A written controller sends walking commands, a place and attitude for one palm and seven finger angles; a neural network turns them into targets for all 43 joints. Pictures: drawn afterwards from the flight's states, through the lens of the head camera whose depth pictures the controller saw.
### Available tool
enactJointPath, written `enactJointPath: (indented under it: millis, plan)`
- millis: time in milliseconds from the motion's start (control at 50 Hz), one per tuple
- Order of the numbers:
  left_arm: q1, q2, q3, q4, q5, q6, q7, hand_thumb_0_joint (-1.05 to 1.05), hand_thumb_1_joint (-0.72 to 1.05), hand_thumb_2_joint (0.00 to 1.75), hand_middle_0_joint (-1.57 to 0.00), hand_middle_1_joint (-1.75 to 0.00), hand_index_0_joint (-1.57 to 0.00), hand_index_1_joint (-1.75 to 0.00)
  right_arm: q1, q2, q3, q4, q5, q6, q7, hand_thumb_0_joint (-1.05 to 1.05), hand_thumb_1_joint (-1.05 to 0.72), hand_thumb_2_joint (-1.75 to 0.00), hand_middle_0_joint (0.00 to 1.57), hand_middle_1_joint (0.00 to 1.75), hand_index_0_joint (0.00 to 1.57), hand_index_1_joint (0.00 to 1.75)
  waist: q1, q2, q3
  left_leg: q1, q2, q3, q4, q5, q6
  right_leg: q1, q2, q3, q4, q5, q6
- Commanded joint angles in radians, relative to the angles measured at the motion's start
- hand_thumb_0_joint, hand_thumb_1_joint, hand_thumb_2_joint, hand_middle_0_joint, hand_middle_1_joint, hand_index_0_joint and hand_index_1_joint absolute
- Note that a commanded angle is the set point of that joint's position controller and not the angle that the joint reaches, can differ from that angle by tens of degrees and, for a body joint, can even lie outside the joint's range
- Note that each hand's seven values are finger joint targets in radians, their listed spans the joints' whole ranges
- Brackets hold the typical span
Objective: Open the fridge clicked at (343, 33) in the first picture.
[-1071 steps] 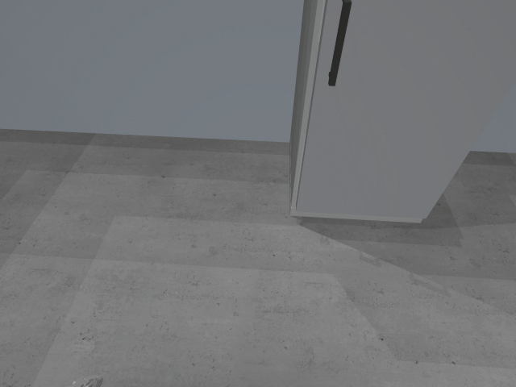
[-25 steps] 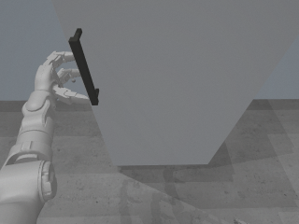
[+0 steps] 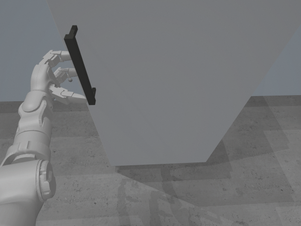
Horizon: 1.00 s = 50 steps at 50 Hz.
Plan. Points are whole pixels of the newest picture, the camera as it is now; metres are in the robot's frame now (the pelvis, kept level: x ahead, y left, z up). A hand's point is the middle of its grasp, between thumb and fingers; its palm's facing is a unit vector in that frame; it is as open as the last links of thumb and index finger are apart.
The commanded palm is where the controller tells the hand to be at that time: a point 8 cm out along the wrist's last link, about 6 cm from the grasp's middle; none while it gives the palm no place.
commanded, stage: slide the fingers in behind the handle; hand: left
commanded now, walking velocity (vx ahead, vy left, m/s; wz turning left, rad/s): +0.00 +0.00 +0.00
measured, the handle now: (84, 70) +0.50 +0.18 +0.13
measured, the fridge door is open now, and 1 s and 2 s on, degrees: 0 0 0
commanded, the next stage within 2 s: grip the handle and tug to test in 1.54 s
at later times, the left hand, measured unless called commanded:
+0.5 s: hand (79, 81) +0.45 +0.18 +0.14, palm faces +0.01 -1.00 +0.01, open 14.0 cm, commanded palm +0.42 +0.23 +0.14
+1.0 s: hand (86, 83) +0.44 +0.16 +0.14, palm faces +0.01 -1.00 +0.02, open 14.0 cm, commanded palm +0.41 +0.21 +0.14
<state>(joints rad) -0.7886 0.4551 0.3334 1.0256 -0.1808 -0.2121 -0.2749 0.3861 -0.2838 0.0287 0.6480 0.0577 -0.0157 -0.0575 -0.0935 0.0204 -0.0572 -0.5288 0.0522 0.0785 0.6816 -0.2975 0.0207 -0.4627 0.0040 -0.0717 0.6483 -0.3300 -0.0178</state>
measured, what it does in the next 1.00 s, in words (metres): stands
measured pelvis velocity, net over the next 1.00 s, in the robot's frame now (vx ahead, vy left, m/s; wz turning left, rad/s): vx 0.01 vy -0.01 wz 0.01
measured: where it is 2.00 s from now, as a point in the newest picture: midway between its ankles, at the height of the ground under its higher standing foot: outside the picture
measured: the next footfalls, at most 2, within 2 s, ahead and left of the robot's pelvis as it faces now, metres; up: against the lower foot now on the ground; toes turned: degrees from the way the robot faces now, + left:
none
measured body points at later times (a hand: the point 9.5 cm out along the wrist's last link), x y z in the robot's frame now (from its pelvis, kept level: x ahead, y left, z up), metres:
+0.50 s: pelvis +0.00 +0.00 +0.00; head +0.04 +0.00 +0.45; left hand +0.44 +0.23 +0.14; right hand +0.10 -0.26 -0.11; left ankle +0.02 +0.11 -0.72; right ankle -0.01 -0.11 -0.72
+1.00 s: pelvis +0.01 -0.01 +0.00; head +0.03 -0.01 +0.45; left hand +0.43 +0.21 +0.14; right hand +0.09 -0.27 -0.11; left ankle +0.02 +0.11 -0.72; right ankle -0.01 -0.11 -0.72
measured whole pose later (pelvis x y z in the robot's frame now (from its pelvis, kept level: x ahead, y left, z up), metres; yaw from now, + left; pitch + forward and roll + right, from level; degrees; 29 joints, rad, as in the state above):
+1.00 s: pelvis +0.01 -0.01 +0.00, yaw +0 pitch +6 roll -1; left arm -0.69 0.31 0.25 0.84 -0.18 -0.16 -0.16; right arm 0.33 -0.27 0.02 0.65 0.06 -0.03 -0.05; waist -0.06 0.03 -0.06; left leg -0.45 0.05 0.07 0.64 -0.29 0.01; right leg -0.39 0.00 -0.07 0.62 -0.33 -0.02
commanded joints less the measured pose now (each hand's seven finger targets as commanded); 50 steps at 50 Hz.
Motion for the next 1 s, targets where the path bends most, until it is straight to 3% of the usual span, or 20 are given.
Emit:
enactJointPath:
  millis: [0,60,120,140,240,340,360,440,480,520,560,600,620,660,680,740,780,820,920,980]
  plan:
    - [-0.403,0.215,0.028,-0.328,-0.027,-0.077,0.011,0.00,-0.50,0.30,-0.30,-1.20,-0.30,-1.20,0.007,-0.145,-0.054,-0.119,-0.001,-0.045,-0.008,0.00,-0.90,-0.90,0.20,0.30,0.20,0.30,0.024,0.051,-0.362,0.288,-0.035,-0.079,-0.073,0.210,0.022,0.069,0.031,0.043,-0.086,0.277,0.002]
    - [-0.371,0.190,0.013,-0.344,-0.034,-0.060,0.024,0.00,-0.50,0.30,-0.30,-1.20,-0.30,-1.20,0.000,-0.146,-0.055,-0.116,0.002,-0.050,-0.010,0.00,-0.90,-0.90,0.20,0.30,0.20,0.30,0.020,0.021,-0.314,0.281,-0.031,-0.084,-0.081,0.197,0.022,0.060,0.032,0.035,-0.095,0.249,0.000]
    - [-0.398,0.191,0.019,-0.387,-0.027,-0.048,0.041,0.00,-0.50,0.30,-0.30,-1.20,-0.30,-1.20,-0.009,-0.144,-0.057,-0.110,0.001,-0.056,-0.010,0.00,-0.90,-0.90,0.20,0.30,0.20,0.30,0.022,0.036,-0.332,0.308,-0.030,-0.090,-0.087,0.201,0.017,0.053,0.031,0.034,-0.093,0.251,0.000]
    - [-0.387,0.153,-0.012,-0.378,-0.024,-0.041,0.043,0.00,-0.50,0.30,-0.30,-1.20,-0.30,-1.20,-0.018,-0.139,-0.056,-0.111,0.003,-0.058,-0.010,0.00,-0.90,-0.90,0.20,0.30,0.20,0.30,0.016,0.056,-0.313,0.315,-0.030,-0.089,-0.090,0.192,0.015,0.036,0.032,0.033,-0.096,0.237,-0.001]
    - [-0.424,0.130,-0.026,-0.325,-0.018,-0.028,0.069,0.00,-0.50,0.30,-0.30,-1.20,-0.30,-1.20,-0.016,-0.141,-0.052,-0.091,0.000,-0.067,-0.011,0.00,-0.90,-0.90,0.20,0.30,0.20,0.30,0.006,0.003,-0.279,0.298,-0.029,-0.101,-0.093,0.165,0.013,0.017,0.029,0.028,-0.100,0.210,0.000]
    - [-0.447,0.094,-0.055,-0.344,-0.001,-0.044,0.083,0.00,-0.50,0.30,-0.30,-1.20,-0.30,-1.20,-0.024,-0.133,-0.051,-0.096,-0.003,-0.075,-0.002,0.00,-0.90,-0.90,0.20,0.30,0.20,0.30,0.014,0.055,-0.346,0.348,-0.033,-0.102,-0.078,0.236,0.007,0.028,0.025,0.029,-0.081,0.262,-0.005]
    - [-0.428,0.074,-0.063,-0.331,-0.006,-0.043,0.084,0.00,-0.50,0.30,-0.30,-1.20,-0.30,-1.20,-0.017,-0.133,-0.052,-0.097,-0.005,-0.075,0.000,0.00,-0.90,-0.90,0.20,0.30,0.20,0.30,0.008,0.024,-0.345,0.345,-0.033,-0.100,-0.069,0.252,0.011,0.034,0.026,0.028,-0.080,0.278,-0.004]
    - [-0.385,0.087,-0.041,-0.332,-0.012,-0.030,0.086,0.00,-0.50,0.30,-0.30,-1.20,-0.30,-1.20,-0.026,-0.133,-0.054,-0.105,-0.003,-0.068,0.006,0.00,-0.90,-0.90,0.20,0.30,0.20,0.30,0.024,-0.009,-0.339,0.315,-0.036,-0.086,-0.070,0.271,0.013,0.071,0.026,0.031,-0.078,0.330,0.000]
    - [-0.349,0.137,0.004,-0.338,-0.008,-0.026,0.091,0.00,-0.50,0.30,-0.30,-1.20,-0.30,-1.20,-0.026,-0.135,-0.053,-0.115,-0.003,-0.062,0.006,0.00,-0.90,-0.90,0.20,0.30,0.20,0.30,0.041,-0.021,-0.346,0.287,-0.039,-0.077,-0.071,0.271,0.017,0.107,0.024,0.037,-0.077,0.348,0.000]
    - [-0.383,0.105,-0.031,-0.378,-0.004,-0.026,0.091,0.00,-0.50,0.30,-0.30,-1.20,-0.30,-1.20,-0.037,-0.127,-0.052,-0.120,-0.002,-0.059,0.005,0.00,-0.90,-0.90,0.20,0.30,0.20,0.30,0.032,0.019,-0.334,0.289,-0.042,-0.072,-0.074,0.248,0.016,0.097,0.023,0.040,-0.083,0.334,0.001]
    - [-0.365,0.136,-0.002,-0.383,-0.006,-0.029,0.098,0.00,-0.50,0.30,-0.30,-1.20,-0.30,-1.20,-0.027,-0.131,-0.056,-0.116,-0.005,-0.056,0.002,0.00,-0.90,-0.90,0.20,0.30,0.20,0.30,0.034,-0.020,-0.332,0.287,-0.040,-0.074,-0.072,0.265,0.020,0.120,0.025,0.039,-0.087,0.348,0.000]
    - [-0.367,0.113,-0.018,-0.429,-0.011,-0.033,0.095,0.00,-0.50,0.30,-0.30,-1.20,-0.30,-1.20,-0.043,-0.124,-0.055,-0.121,-0.002,-0.057,0.003,0.00,-0.90,-0.90,0.20,0.30,0.20,0.30,0.036,0.034,-0.352,0.309,-0.043,-0.068,-0.073,0.270,0.017,0.119,0.024,0.045,-0.087,0.363,0.000]
    - [-0.374,0.085,-0.045,-0.430,-0.014,-0.032,0.091,0.00,-0.50,0.30,-0.30,-1.20,-0.30,-1.20,-0.043,-0.122,-0.054,-0.117,0.000,-0.058,0.003,0.00,-0.90,-0.90,0.20,0.30,0.20,0.30,0.026,0.023,-0.341,0.312,-0.042,-0.069,-0.074,0.263,0.018,0.111,0.026,0.042,-0.090,0.357,0.000]
    - [-0.353,0.097,-0.035,-0.402,-0.018,-0.028,0.089,0.00,-0.50,0.30,-0.30,-1.20,-0.30,-1.20,-0.032,-0.128,-0.056,-0.109,-0.002,-0.056,-0.001,0.00,-0.90,-0.90,0.20,0.30,0.20,0.30,0.022,-0.015,-0.322,0.293,-0.042,-0.068,-0.075,0.251,0.022,0.120,0.025,0.042,-0.098,0.350,0.002]
    - [-0.357,0.120,-0.016,-0.403,-0.017,-0.026,0.088,0.00,-0.50,0.30,-0.30,-1.20,-0.30,-1.20,-0.035,-0.129,-0.057,-0.107,0.000,-0.055,-0.003,0.00,-0.90,-0.90,0.20,0.30,0.20,0.30,0.025,-0.017,-0.319,0.291,-0.041,-0.069,-0.079,0.245,0.022,0.116,0.026,0.044,-0.099,0.348,0.003]
    - [-0.396,0.066,-0.064,-0.409,-0.018,-0.020,0.088,0.00,-0.50,0.30,-0.30,-1.20,-0.30,-1.20,-0.042,-0.123,-0.056,-0.102,0.001,-0.058,-0.003,0.00,-0.90,-0.90,0.20,0.30,0.20,0.30,0.015,0.017,-0.311,0.307,-0.043,-0.074,-0.083,0.220,0.019,0.090,0.026,0.041,-0.106,0.315,0.002]
    - [-0.381,0.102,-0.032,-0.402,-0.017,-0.023,0.097,0.00,-0.50,0.30,-0.30,-1.20,-0.30,-1.20,-0.037,-0.127,-0.057,-0.097,0.000,-0.058,-0.005,0.00,-0.90,-0.90,0.20,0.30,0.20,0.30,0.021,0.005,-0.327,0.303,-0.045,-0.071,-0.080,0.232,0.022,0.109,0.023,0.046,-0.105,0.332,0.002]
    - [-0.373,0.037,-0.079,-0.415,-0.020,-0.023,0.098,0.00,-0.50,0.30,-0.30,-1.20,-0.30,-1.20,-0.046,-0.119,-0.057,-0.101,0.001,-0.063,0.000,0.00,-0.90,-0.90,0.20,0.30,0.20,0.30,0.021,0.027,-0.327,0.319,-0.046,-0.070,-0.082,0.233,0.019,0.096,0.024,0.042,-0.106,0.329,0.001]
    - [-0.319,0.081,-0.027,-0.403,-0.015,-0.020,0.118,0.00,-0.50,0.30,-0.30,-1.20,-0.30,-1.20,-0.044,-0.122,-0.058,-0.103,-0.004,-0.061,0.005,0.00,-0.90,-0.90,0.20,0.30,0.20,0.30,0.043,-0.030,-0.330,0.286,-0.048,-0.065,-0.086,0.243,0.021,0.141,0.023,0.044,-0.101,0.357,0.003]
    - [-0.348,0.090,-0.032,-0.380,-0.008,-0.015,0.123,0.00,-0.50,0.30,-0.30,-1.20,-0.30,-1.20,-0.053,-0.122,-0.051,-0.108,-0.003,-0.056,0.003,0.00,-0.90,-0.90,0.20,0.30,0.20,0.30,0.032,-0.047,-0.275,0.247,-0.049,-0.059,-0.095,0.189,0.026,0.128,0.018,0.052,-0.115,0.318,0.010]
